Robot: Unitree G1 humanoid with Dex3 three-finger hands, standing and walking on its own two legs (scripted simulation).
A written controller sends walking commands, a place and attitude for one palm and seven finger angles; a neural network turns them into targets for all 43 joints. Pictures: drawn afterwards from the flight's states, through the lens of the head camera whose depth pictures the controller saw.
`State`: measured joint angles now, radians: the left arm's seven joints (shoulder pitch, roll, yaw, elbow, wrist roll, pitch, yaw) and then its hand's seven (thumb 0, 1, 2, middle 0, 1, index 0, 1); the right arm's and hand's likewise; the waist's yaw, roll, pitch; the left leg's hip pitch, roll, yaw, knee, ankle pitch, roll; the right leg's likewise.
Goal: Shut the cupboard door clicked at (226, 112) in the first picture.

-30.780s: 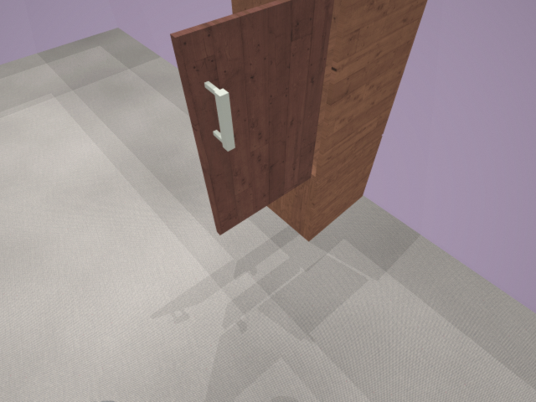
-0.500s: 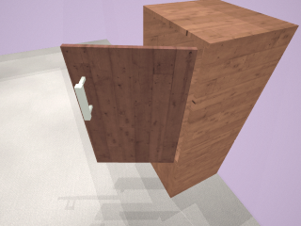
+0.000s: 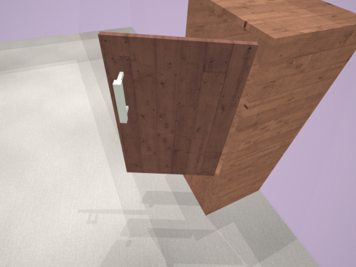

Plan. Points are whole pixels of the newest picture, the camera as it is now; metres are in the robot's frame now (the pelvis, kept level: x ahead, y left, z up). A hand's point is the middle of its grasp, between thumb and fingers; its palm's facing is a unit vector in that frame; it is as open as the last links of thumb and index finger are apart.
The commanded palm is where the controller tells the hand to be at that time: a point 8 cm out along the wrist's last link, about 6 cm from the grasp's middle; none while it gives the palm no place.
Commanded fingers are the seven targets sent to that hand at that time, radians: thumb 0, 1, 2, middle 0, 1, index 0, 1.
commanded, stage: come to a stop and stand still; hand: left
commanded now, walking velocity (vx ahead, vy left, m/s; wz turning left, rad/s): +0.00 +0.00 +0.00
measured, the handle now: (122, 98) +0.52 +0.20 +0.09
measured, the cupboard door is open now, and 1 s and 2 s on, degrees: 64 64 64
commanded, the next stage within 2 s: look again from close up in 0.60 s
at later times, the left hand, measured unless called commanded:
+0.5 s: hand out of the picture -0.05 +0.21 -0.17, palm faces +0.01 -0.98 -0.18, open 7.4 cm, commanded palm none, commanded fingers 0.00 0.90 0.90 -0.20 -0.30 -0.20 -0.30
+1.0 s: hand out of the picture -0.03 +0.18 -0.17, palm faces -0.01 -0.99 -0.13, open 7.4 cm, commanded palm none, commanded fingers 0.00 0.90 0.90 -0.20 -0.30 -0.20 -0.30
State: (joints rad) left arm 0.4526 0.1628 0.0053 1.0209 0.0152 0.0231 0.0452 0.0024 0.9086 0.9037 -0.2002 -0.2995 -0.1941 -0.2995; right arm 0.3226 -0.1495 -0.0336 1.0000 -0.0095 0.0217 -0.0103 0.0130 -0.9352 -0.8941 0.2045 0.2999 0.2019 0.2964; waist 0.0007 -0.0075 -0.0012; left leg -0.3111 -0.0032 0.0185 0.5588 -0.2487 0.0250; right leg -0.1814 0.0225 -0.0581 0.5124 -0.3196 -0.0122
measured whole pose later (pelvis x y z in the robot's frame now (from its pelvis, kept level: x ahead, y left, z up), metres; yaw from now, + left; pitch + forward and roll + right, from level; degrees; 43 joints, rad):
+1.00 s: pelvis +0.00 +0.03 +0.01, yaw -2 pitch -1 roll +0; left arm 0.37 0.13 -0.02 1.08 0.02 -0.01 0.04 0.00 0.91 0.90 -0.20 -0.30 -0.19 -0.30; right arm 0.29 -0.13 0.00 1.13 0.00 -0.01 -0.02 0.00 -0.92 -0.89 0.20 0.30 0.20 0.30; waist 0.00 -0.04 0.01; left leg -0.23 -0.06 0.07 0.38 -0.15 0.09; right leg -0.14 -0.04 -0.01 0.40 -0.25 0.04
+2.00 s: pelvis +0.11 +0.01 +0.01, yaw +3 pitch -1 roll -2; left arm 0.23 0.17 0.03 1.00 0.02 0.04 0.05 0.01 0.93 0.90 -0.20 -0.30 -0.20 -0.30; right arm 0.21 -0.14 -0.01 1.04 -0.01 0.00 -0.06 0.01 -0.94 -0.89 0.20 0.30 0.20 0.30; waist 0.01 -0.03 0.14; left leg -0.13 -0.02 0.05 0.43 -0.29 0.08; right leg -0.42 -0.04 0.00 0.88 -0.38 0.02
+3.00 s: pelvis +0.11 -0.02 +0.00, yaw +2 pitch -1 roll +0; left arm 0.30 0.18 -0.01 1.02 0.01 -0.01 0.04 0.00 0.91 0.90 -0.20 -0.30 -0.19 -0.30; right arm 0.22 -0.18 -0.03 1.05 -0.02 -0.01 -0.02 0.00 -0.92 -0.89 0.20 0.30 0.20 0.30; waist 0.00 0.01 0.03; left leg -0.20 -0.01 0.05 0.53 -0.32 0.03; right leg -0.27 -0.03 -0.02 0.53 -0.24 0.01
